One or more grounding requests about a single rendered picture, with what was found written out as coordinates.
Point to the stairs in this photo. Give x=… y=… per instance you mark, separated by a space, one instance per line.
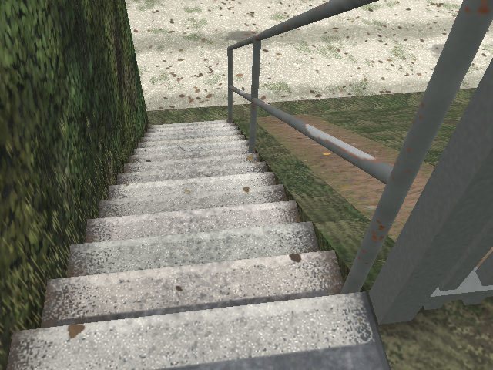
x=195 y=222

